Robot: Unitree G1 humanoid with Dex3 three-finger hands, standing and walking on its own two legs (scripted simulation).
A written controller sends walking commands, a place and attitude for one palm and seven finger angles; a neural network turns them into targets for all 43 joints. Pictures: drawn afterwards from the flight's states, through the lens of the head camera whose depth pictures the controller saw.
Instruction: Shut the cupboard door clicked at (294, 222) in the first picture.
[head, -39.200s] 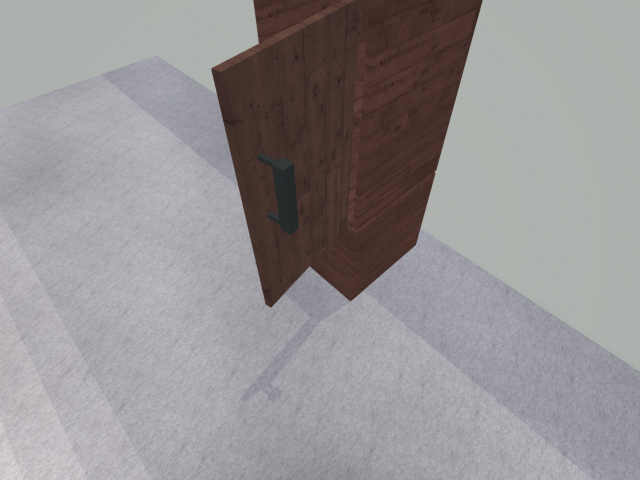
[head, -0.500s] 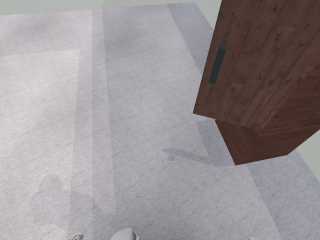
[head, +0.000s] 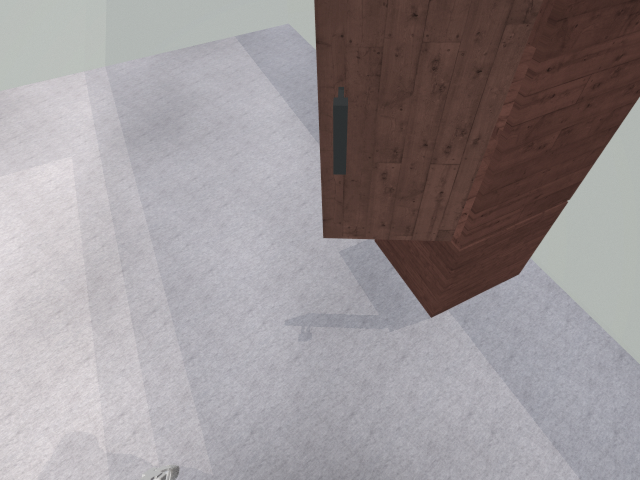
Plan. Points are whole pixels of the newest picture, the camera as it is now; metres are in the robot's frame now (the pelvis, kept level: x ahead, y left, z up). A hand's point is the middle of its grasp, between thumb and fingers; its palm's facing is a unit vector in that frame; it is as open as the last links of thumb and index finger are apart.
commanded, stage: take the last steps up to it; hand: left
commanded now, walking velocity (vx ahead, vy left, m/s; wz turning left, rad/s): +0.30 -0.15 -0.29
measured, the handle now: (340, 131) +0.70 -0.01 +0.02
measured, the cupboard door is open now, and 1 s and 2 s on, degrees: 61 61 61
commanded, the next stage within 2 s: come to a stop and stand still in 0.62 s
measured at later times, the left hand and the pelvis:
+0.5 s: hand (218, 444) +0.20 +0.17 -0.16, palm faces -0.13 -0.98 -0.16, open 7.4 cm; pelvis +0.11 -0.02 +0.02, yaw -8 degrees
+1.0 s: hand (306, 355) +0.34 +0.04 -0.17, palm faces -0.09 -0.98 -0.20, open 7.2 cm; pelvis +0.25 -0.12 +0.01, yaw -8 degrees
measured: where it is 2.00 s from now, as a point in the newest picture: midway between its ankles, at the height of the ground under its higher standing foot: outside the picture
